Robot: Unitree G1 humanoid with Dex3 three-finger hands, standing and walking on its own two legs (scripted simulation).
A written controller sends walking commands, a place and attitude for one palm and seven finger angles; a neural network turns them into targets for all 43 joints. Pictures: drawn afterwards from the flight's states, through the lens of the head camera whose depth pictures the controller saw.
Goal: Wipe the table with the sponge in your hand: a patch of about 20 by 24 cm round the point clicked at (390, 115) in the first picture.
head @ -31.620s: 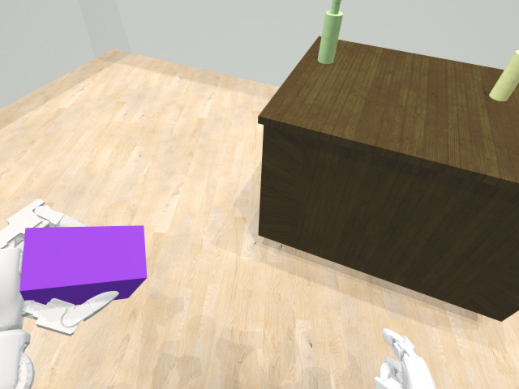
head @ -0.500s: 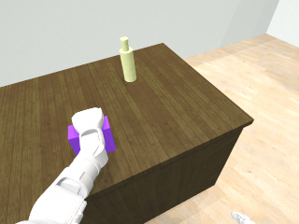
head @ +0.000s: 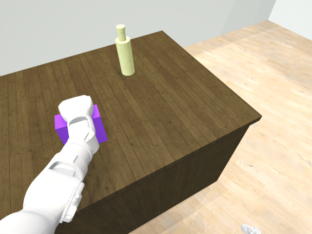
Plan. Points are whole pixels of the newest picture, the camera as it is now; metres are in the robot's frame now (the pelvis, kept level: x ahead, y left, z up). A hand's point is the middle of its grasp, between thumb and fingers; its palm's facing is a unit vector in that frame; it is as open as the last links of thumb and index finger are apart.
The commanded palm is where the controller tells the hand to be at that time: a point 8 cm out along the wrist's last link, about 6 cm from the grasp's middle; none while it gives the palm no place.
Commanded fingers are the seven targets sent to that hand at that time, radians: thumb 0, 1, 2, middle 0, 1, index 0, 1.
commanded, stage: wipe forward along the third lane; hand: left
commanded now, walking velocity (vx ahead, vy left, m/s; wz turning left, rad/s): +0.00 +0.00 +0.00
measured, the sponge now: (84, 132) +0.41 +0.23 +0.00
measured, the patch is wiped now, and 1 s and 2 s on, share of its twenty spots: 0.80 0.95 0.95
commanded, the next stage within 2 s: wipe back along the third lane in 0.34 s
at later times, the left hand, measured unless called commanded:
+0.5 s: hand (79, 111) +0.47 +0.24 +0.04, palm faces -0.09 +0.00 -1.00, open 9.7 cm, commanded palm +0.44 +0.23 +0.07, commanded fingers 0.00 0.10 1.30 -1.20 -1.60 -1.20 -1.60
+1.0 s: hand (80, 116) +0.45 +0.24 +0.04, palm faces -0.04 -0.02 -1.00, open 9.8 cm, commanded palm +0.40 +0.21 +0.07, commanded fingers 0.00 0.10 1.30 -1.20 -1.60 -1.20 -1.60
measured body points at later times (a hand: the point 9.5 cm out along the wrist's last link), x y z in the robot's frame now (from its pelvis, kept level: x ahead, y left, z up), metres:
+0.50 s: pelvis +0.00 +0.04 +0.00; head +0.06 +0.04 +0.44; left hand +0.47 +0.24 +0.09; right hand +0.08 -0.22 -0.13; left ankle +0.02 +0.14 -0.73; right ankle +0.01 -0.07 -0.73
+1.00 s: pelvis +0.03 +0.05 +0.00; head +0.05 +0.05 +0.45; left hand +0.44 +0.23 +0.09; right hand +0.16 -0.19 -0.12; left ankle +0.02 +0.14 -0.73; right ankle +0.01 -0.07 -0.73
